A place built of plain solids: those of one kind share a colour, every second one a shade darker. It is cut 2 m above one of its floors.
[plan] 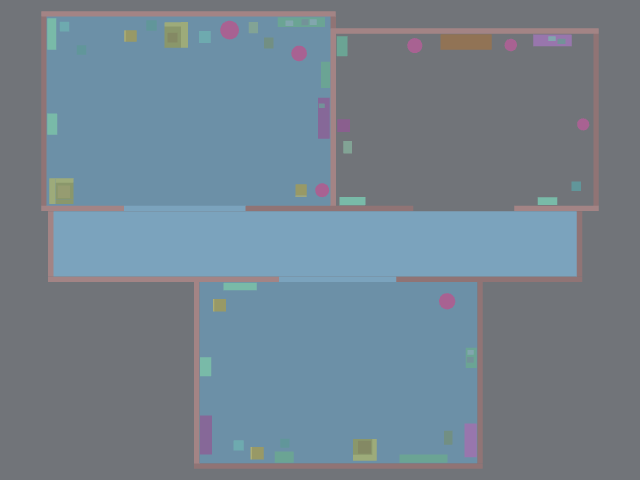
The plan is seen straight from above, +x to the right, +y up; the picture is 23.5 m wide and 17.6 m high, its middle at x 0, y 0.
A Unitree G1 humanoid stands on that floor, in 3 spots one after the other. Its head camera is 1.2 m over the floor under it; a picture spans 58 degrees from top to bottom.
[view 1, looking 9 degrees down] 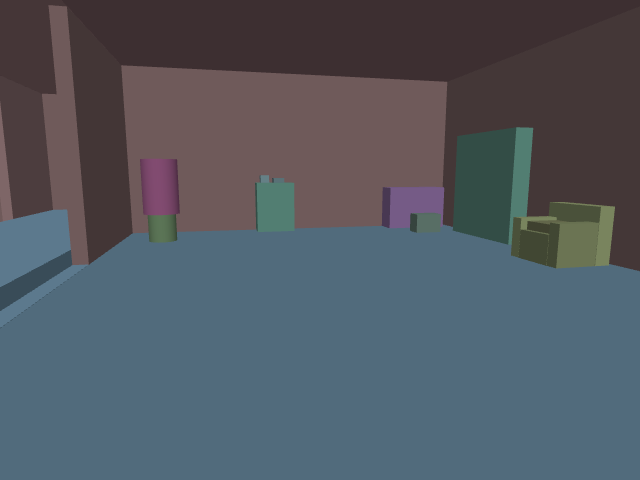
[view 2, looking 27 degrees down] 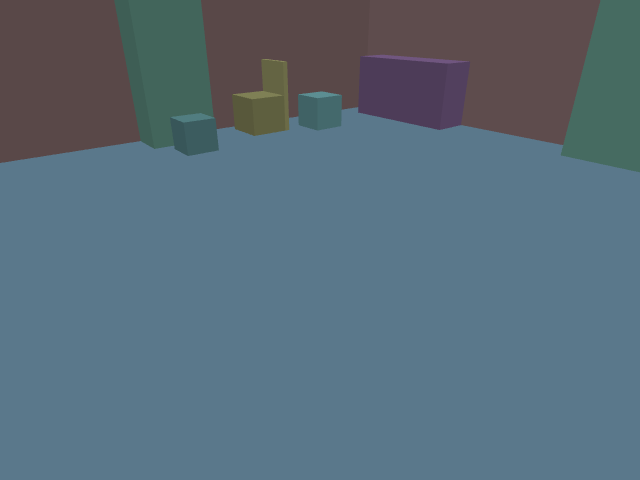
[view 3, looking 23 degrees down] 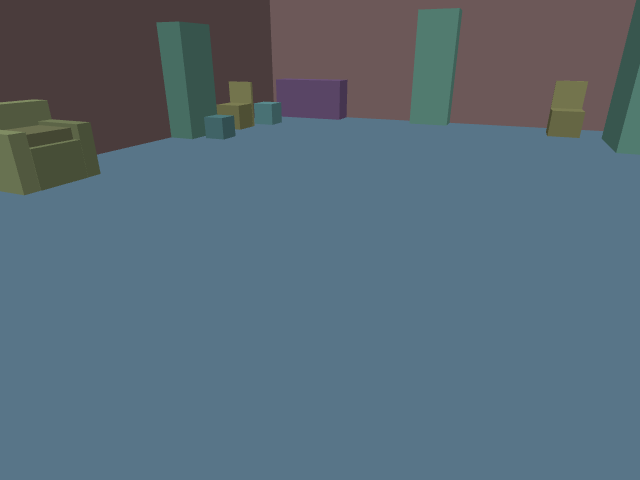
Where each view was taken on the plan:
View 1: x -3.27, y -3.24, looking -13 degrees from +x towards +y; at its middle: floor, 7.67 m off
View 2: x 0.49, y -3.24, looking -129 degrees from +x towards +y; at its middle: floor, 2.64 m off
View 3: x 4.58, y -3.24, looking -157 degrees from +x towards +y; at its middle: floor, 3.07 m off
